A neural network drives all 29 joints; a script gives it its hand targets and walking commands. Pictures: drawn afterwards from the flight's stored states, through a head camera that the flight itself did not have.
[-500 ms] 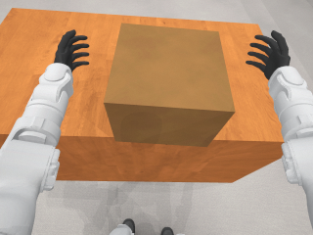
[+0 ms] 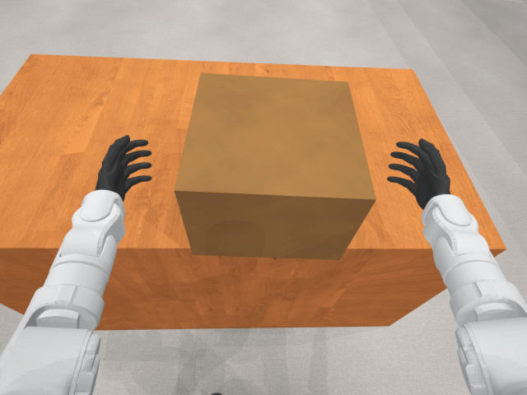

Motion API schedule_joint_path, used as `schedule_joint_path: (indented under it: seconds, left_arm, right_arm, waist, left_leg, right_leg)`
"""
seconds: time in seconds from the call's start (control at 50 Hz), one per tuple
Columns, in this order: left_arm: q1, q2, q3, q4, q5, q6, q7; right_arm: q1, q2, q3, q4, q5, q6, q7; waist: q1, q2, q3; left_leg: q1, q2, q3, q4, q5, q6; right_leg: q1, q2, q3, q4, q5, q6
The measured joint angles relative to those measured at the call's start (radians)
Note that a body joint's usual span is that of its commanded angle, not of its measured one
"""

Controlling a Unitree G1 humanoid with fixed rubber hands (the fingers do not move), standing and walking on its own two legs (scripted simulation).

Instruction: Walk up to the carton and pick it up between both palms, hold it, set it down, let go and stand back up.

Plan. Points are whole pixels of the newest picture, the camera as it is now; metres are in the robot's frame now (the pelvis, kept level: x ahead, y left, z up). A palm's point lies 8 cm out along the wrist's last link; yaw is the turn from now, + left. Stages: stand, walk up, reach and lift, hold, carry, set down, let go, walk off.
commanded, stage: set down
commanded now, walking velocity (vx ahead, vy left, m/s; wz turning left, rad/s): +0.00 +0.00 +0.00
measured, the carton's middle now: (271, 167) +0.51 +0.00 -0.01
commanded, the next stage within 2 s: let go in 1.88 s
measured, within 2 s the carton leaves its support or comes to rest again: neither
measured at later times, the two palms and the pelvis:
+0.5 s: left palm (105, 250) +0.31 +0.25 +0.02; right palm (433, 252) +0.32 -0.25 +0.03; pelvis +0.02 +0.00 +0.01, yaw +0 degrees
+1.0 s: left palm (102, 300) +0.25 +0.25 -0.03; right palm (429, 306) +0.25 -0.25 -0.02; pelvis +0.02 +0.00 +0.00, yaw +0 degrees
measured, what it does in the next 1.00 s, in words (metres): stands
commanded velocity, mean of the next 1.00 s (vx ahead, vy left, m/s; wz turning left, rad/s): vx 0.00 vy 0.00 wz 0.00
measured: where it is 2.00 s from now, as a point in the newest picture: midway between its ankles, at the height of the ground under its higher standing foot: outside the picture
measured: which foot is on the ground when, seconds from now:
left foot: down 0.00-1.00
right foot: down 0.00-1.00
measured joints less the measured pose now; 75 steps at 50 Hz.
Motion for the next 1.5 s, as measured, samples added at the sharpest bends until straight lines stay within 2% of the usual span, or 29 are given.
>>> schedule_joint_path:
  seconds: [0.32,0.52,0.74,0.88,0.98,1.1,1.38,1.5]
  left_arm:
    - [0.267,-0.033,0.019,-0.136,0.019,-0.063,-0.001]
    - [0.444,-0.059,0.015,-0.208,0.022,-0.151,0.009]
    - [0.542,-0.060,0.000,-0.151,0.003,-0.294,0.008]
    - [0.590,-0.069,-0.003,-0.117,0.012,-0.334,0.000]
    - [0.609,-0.070,-0.017,-0.099,0.018,-0.318,0.003]
    - [0.645,-0.081,-0.006,-0.134,0.049,-0.286,0.006]
    - [0.720,-0.110,0.004,-0.155,0.129,-0.173,0.007]
    - [0.751,-0.127,0.023,-0.183,0.166,-0.152,0.001]
  right_arm:
    - [0.257,0.037,-0.023,-0.123,-0.021,-0.059,0.018]
    - [0.427,0.071,-0.039,-0.204,-0.048,-0.132,0.021]
    - [0.531,0.101,-0.028,-0.191,-0.061,-0.231,0.027]
    - [0.580,0.118,-0.009,-0.143,-0.078,-0.284,0.024]
    - [0.598,0.128,-0.004,-0.125,-0.103,-0.284,0.025]
    - [0.638,0.145,0.007,-0.142,-0.135,-0.283,0.020]
    - [0.730,0.219,-0.017,-0.168,-0.284,-0.218,-0.012]
    - [0.763,0.247,-0.017,-0.185,-0.329,-0.223,-0.030]
  waist:
    - [-0.006,-0.005,0.046]
    - [-0.006,-0.003,0.073]
    - [-0.011,0.002,0.087]
    - [-0.010,0.001,0.103]
    - [-0.009,-0.001,0.114]
    - [-0.002,-0.013,0.122]
    - [0.002,-0.028,0.141]
    - [0.003,-0.029,0.154]
  left_leg:
    - [0.142,-0.011,0.004,-0.023,-0.023,0.003]
    - [0.194,-0.014,0.006,-0.031,-0.032,0.003]
    - [0.219,-0.017,0.008,-0.011,-0.050,0.004]
    - [0.243,-0.017,0.010,0.004,-0.063,0.003]
    - [0.255,-0.017,0.014,0.011,-0.070,0.003]
    - [0.289,-0.016,0.020,-0.004,-0.070,0.001]
    - [0.362,-0.015,0.029,-0.043,-0.072,-0.002]
    - [0.385,-0.014,0.034,-0.055,-0.075,-0.003]
  right_leg:
    - [0.140,-0.010,0.005,-0.017,-0.026,0.003]
    - [0.191,-0.013,0.007,-0.024,-0.036,0.004]
    - [0.213,-0.016,0.009,0.002,-0.056,0.005]
    - [0.236,-0.017,0.011,0.017,-0.069,0.004]
    - [0.245,-0.016,0.016,0.028,-0.076,0.003]
    - [0.273,-0.016,0.022,0.022,-0.078,0.002]
    - [0.339,-0.014,0.032,-0.010,-0.081,-0.002]
    - [0.361,-0.012,0.038,-0.026,-0.080,-0.002]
